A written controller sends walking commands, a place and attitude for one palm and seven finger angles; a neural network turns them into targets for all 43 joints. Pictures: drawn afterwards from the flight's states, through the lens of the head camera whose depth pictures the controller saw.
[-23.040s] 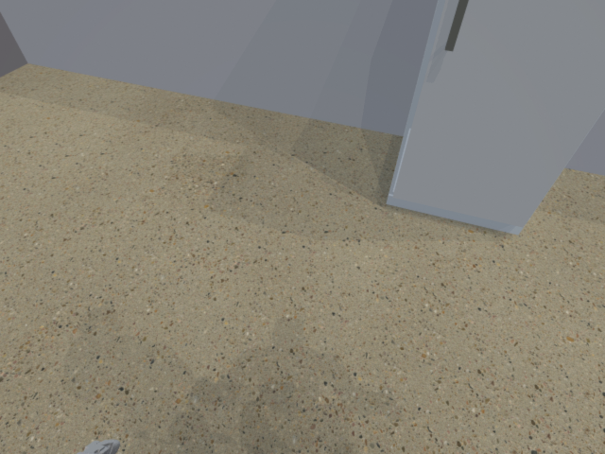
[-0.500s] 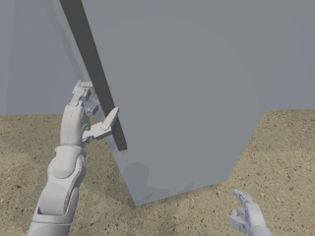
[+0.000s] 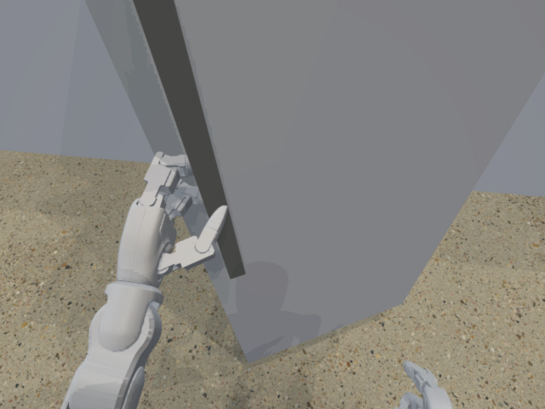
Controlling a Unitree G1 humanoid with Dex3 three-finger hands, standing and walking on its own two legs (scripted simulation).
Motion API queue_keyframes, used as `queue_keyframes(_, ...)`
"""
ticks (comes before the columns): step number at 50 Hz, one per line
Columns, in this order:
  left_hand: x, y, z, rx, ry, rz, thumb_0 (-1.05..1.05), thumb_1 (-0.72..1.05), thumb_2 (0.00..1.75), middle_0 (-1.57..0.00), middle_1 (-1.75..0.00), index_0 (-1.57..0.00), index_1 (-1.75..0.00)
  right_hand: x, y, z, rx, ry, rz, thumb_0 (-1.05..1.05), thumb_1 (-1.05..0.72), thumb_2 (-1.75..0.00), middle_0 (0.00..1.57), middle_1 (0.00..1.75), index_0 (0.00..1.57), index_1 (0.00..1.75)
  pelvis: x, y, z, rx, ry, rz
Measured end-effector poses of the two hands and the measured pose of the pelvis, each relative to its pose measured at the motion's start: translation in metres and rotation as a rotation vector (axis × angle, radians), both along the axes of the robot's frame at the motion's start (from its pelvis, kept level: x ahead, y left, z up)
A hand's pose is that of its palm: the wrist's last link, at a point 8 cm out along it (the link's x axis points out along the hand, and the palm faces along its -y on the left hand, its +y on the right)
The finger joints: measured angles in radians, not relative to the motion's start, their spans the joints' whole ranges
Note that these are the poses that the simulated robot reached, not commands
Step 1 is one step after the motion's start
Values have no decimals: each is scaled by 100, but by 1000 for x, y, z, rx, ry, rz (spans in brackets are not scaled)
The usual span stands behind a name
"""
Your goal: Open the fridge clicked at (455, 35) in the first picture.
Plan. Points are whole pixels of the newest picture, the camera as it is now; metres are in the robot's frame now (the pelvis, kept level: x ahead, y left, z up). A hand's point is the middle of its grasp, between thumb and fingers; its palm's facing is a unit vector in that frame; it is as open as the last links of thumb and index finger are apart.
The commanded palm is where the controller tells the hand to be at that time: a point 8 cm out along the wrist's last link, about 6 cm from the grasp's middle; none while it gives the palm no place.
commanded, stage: walk backward, drawing the door open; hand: left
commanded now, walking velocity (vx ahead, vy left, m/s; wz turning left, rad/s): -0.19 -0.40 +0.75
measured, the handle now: (200, 153) +0.34 +0.07 +0.24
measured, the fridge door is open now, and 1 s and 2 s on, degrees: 29 50 67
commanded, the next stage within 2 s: stop walking and hold the door back in 1.34 s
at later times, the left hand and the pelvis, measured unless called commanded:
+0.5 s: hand (258, 302) +0.20 +0.01 +0.17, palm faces +0.33 -0.90 -0.27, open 8.0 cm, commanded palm +0.16 +0.05 +0.18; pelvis -0.02 -0.19 -0.01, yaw +25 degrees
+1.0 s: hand (368, 383) +0.13 -0.08 +0.17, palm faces +0.78 -0.53 -0.34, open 8.2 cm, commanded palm +0.07 -0.07 +0.17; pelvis +0.05 -0.41 -0.01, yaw +49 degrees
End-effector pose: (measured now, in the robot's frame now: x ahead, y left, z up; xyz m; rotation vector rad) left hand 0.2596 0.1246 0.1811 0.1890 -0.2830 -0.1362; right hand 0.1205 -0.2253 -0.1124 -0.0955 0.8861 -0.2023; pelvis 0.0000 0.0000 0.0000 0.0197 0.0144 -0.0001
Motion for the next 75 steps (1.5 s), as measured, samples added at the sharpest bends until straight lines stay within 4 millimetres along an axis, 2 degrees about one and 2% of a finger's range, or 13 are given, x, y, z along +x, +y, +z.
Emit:
queue_keyframes(5, -15, -8, -5, 8, -55, 39, -11, 61, 75, -36, -132, -10, -115, 12, -21, -2, -30, -49, 80, 1, -91, -90, 20, 30, 20, 30, -13, -27, -9, 30, -12, 59)
queue_keyframes(9, -29, -17, -3, 24, -42, 119, -10, 60, 77, -36, -130, -10, -115, 23, -40, 0, -15, -36, 199, 1, -91, -90, 20, 30, 20, 30, -24, -62, -2, -13, -15, 129)
queue_keyframes(15, -55, -39, -5, 76, -75, 298, -14, 58, 86, -38, -132, -8, -110, 56, -81, -12, 32, -61, 297, 1, -91, -90, 20, 30, 21, 30, -27, -129, -15, -39, -34, 219)
queue_keyframes(19, -72, -53, -3, 75, -43, 380, -13, 56, 89, -37, -130, -9, -110, 77, -107, -4, -18, -51, 350, 1, -91, -90, 20, 30, 21, 30, -27, -158, -6, 1, -24, 308)
queue_keyframes(25, -95, -70, -5, 80, -71, 444, -14, 54, 90, -38, -131, -10, -108, 110, -123, 10, -76, -136, 481, 1, -91, -90, 20, 30, 20, 30, -22, -194, -13, -13, 24, 437)
queue_keyframes(29, -110, -83, -6, 104, -95, 514, -17, 52, 94, -41, -134, -10, -106, 122, -128, 14, -62, -119, 597, 1, -91, -90, 20, 30, 20, 30, -18, -234, -9, 6, -7, 503)
queue_keyframes(34, -128, -107, -4, 121, -48, 660, -16, 53, 97, -39, -128, -9, -105, 139, -143, 10, -9, -79, 720, 1, -91, -90, 20, 30, 21, 30, -1, -285, -1, -33, -23, 572)
queue_keyframes(41, -150, -148, -2, 168, 0, 920, -17, 54, 107, -35, -122, -4, -100, 182, -184, -10, 45, -57, 794, 1, -91, -90, 20, 30, 21, 30, 29, -355, -12, -21, -40, 681)
queue_keyframes(48, -176, -184, 1, 157, 44, 1046, -15, 56, 103, -32, -120, -5, -100, 214, -220, 9, -57, -75, 868, 1, -91, -90, 20, 30, 20, 30, 47, -396, -2, 8, 1, 819)
queue_keyframes(52, -192, -201, -6, 152, -26, 1088, -18, 55, 103, -35, -125, -7, -98, 228, -230, 11, -95, -127, 933, 1, -91, -90, 20, 30, 20, 30, 57, -419, -15, -8, 0, 874)
queue_keyframes(60, -216, -246, -2, 142, 26, 1283, -17, 54, 99, -36, -130, -10, -99, 243, -246, 20, -47, -54, 1106, 1, -91, -90, 20, 30, 21, 30, 99, -476, 4, -46, -49, 973)
queue_keyframes(67, -229, -293, 2, 192, 39, 1555, -13, 63, 94, -42, -136, -13, -105, 293, -264, 1, 38, -75, 1188, 1, -91, -90, 21, 30, 21, 30, 146, -527, -10, -34, -63, 1053)
queue_keyframes(75, -260, -344, 22, 215, -10, 1726, -3, 81, 91, -45, -139, -25, -121, 340, -292, 21, -80, -119, 1235, 1, -91, -90, 20, 30, 21, 30, 165, -562, 0, 20, -25, 1170)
